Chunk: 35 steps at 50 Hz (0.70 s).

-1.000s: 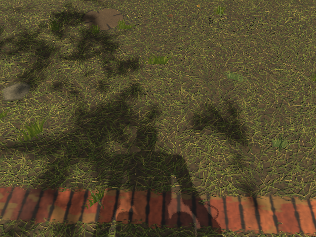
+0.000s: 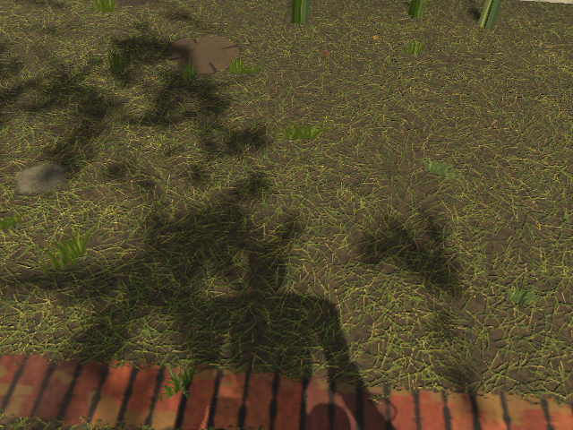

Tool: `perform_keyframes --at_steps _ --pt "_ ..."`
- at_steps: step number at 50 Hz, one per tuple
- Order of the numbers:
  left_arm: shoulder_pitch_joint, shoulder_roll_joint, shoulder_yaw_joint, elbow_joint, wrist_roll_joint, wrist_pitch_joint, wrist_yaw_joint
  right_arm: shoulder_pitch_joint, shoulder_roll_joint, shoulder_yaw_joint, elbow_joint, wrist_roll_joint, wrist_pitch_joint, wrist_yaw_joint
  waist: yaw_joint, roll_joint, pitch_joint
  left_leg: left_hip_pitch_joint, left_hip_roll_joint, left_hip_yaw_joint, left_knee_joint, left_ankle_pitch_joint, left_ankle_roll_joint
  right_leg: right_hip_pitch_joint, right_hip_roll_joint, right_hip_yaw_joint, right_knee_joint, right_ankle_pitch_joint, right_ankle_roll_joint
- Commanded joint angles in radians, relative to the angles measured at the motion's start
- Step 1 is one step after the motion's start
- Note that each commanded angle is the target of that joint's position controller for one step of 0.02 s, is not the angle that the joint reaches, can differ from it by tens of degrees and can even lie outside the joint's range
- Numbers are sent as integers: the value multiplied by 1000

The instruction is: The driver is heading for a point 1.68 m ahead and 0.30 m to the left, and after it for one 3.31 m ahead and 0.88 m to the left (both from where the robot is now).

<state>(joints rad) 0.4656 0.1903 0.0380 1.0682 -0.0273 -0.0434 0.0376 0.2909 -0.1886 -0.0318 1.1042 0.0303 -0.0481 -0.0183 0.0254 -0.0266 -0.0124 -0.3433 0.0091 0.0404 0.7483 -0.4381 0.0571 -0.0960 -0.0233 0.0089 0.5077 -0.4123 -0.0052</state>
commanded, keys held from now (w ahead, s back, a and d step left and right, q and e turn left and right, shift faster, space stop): w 1.00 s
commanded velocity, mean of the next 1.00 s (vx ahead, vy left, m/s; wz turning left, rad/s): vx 0.45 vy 0.00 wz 0.00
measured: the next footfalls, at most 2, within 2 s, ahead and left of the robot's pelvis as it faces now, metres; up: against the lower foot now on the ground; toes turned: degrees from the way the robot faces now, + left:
right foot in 0.54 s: +0.44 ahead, -0.12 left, +0.00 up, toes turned -4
left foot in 1.10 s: +0.76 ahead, +0.12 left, +0.00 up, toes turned +2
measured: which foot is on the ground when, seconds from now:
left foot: down 0.00-0.56, up 0.58-1.00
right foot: down 0.00-0.06, up 0.08-0.52, down 0.54-1.00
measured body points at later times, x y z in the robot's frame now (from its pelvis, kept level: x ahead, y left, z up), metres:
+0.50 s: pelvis +0.22 +0.00 -0.01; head +0.26 +0.00 +0.44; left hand +0.45 +0.21 -0.10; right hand +0.10 -0.24 -0.14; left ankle +0.02 +0.12 -0.73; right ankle +0.40 -0.12 -0.71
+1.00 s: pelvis +0.51 -0.02 +0.01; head +0.53 -0.02 +0.46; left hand +0.48 +0.24 -0.13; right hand +0.70 -0.26 -0.10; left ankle +0.71 +0.13 -0.69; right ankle +0.40 -0.12 -0.73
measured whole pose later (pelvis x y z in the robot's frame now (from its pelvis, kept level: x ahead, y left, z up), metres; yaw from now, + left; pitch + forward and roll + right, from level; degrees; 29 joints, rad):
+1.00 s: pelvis +0.51 -0.02 +0.01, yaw +0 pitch +2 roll -2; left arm 0.39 0.24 0.05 1.01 -0.02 -0.09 0.00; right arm 0.05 -0.23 -0.05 0.87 0.02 -0.09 0.02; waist 0.08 0.04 0.00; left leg -0.65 0.10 -0.01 0.58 0.08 0.03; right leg 0.04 0.06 -0.06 0.19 -0.27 -0.03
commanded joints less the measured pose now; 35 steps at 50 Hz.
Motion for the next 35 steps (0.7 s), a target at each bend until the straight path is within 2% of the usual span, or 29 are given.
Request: perform_keyframes --at_steps 1,2,3,4,5,6,7,8,9,10,11,14,16,20,23,24,25,26,27,28,29,30,31,32,33,34,35 --pt "-52 150 28 -58 -12 -13 -8 38 -56 -20 -29 10 -53 19 -80 -91 202 97 -16 55 -212 98 20 -232 -186 211 -227 -129 -147" --pt "-60 152 27 -67 -9 -14 -10 142 -75 -37 15 3 -50 20 -112 -60 147 265 -55 65 -232 178 5 -293 -130 147 -128 -4 -125" --pt "-103 122 15 -88 -3 -23 -14 287 -135 -61 42 -2 -51 18 -177 91 92 409 75 -153 -342 118 47 -391 -41 31 175 159 -75" --pt "-89 37 -5 -127 -3 -43 -11 421 -266 -87 45 1 -57 25 -194 371 2 557 329 -643 -546 2 197 -595 85 -53 528 -32 -23" --pt "-107 51 -1 -139 -22 -62 -15 358 -190 -56 35 -23 -72 29 -143 266 25 491 402 -824 -610 -111 240 -676 48 88 740 -108 -47" --pt "-136 76 4 -151 -34 -72 -24 245 -142 -39 0 -20 -81 28 -100 170 112 425 388 -703 -596 -113 211 -742 -12 110 812 -25 -81" --pt "-145 86 8 -147 -27 -79 -29 163 -115 -27 -29 -20 -83 33 -73 113 127 381 332 -553 -600 -44 174 -732 -57 95 794 78 -98" --pt "-156 104 20 -145 -14 -82 -29 125 -105 -18 -44 -22 -79 38 -55 86 136 352 286 -436 -609 72 143 -712 -86 79 729 151 -103" --pt "-159 128 33 -143 -5 -78 -32 126 -80 -9 -45 -26 -72 38 -46 90 129 336 237 -331 -618 177 113 -668 -104 60 674 197 -99" --pt "-162 119 36 -141 -4 -73 -39 156 -76 -6 -38 -28 -65 34 -47 112 121 328 215 -272 -619 269 105 -636 -109 41 635 221 -89" --pt "-173 102 35 -142 -3 -66 -45 187 -80 -4 -33 -28 -61 28 -48 101 117 342 200 -226 -614 368 107 -642 -107 19 609 234 -74" --pt "-309 67 25 -196 2 -52 -47 218 -128 -9 -38 -34 -51 9 -63 81 141 329 208 -179 -639 463 129 -697 -107 -6 453 301 -31" --pt "-412 56 14 -235 3 -54 -51 213 -141 -10 -53 -35 -45 0 -81 86 156 297 192 -139 -656 464 125 -667 -90 -25 297 374 -17" --pt "-541 71 6 -280 -5 -60 -70 260 -160 -18 -51 -21 -43 -5 -104 102 182 302 208 -100 -673 450 124 -590 -50 -55 122 453 -28" --pt "-571 94 10 -306 -5 -70 -86 255 -168 -28 -51 -13 -37 -6 -76 108 174 403 245 -80 -614 566 104 -561 -36 -46 50 419 -70" --pt "-543 115 18 -304 -5 -73 -89 239 -180 -32 -56 -16 -34 -6 -48 120 141 433 250 -70 -561 709 92 -500 -15 -56 39 392 -87" --pt "-481 143 32 -292 -4 -74 -88 226 -195 -37 -62 -21 -29 -6 -8 145 81 453 251 -59 -475 905 82 -400 19 -78 48 364 -104" --pt "-337 182 54 -252 -6 -72 -83 206 -197 -38 -68 -27 -20 -4 71 159 -10 432 223 -30 -302 1065 62 -216 58 -101 55 346 -129" --pt "-152 230 78 -199 -7 -67 -75 185 -187 -31 -84 -33 -17 -2 156 152 -118 286 179 -6 -64 1014 28 59 24 -56 67 349 -165" --pt "8 338 103 -167 24 -62 -66 286 -74 0 -109 -38 -28 10 129 -69 -307 -90 42 13 358 578 -27 472 -257 368 37 197 -306" --pt "21 301 87 -154 23 -59 -70 314 -22 18 -92 -14 -60 20 106 -215 -446 -260 -81 -126 607 -91 -40 566 -397 794 -200 44 -383" --pt "-75 231 64 -160 14 -64 -74 205 -117 -9 -127 15 -85 23 95 -165 -281 -368 -12 -182 690 -66 -11 437 -350 704 -238 8 -314" --pt "-175 182 49 -181 13 -66 -72 106 -155 -16 -162 28 -95 19 68 -95 -149 -385 43 -144 673 14 6 265 -317 530 -248 90 -271" --pt "-255 152 37 -191 19 -72 -78 62 -155 -22 -169 17 -93 9 27 0 -70 -336 93 -124 602 98 9 87 -280 397 -278 215 -246" --pt "-294 125 29 -191 29 -79 -82 71 -150 -34 -165 -1 -78 1 -16 1 -38 -264 130 -125 539 149 13 -28 -237 301 -308 275 -224" --pt "-301 121 28 -180 35 -81 -86 109 -118 -32 -159 -5 -61 -1 -44 -33 -26 -205 146 -129 507 164 11 -99 -219 255 -336 289 -229" --pt "-290 119 29 -168 32 -83 -86 129 -96 -31 -153 -6 -48 -2 -56 -37 -10 -186 153 -122 474 163 7 -138 -205 219 -361 302 -238"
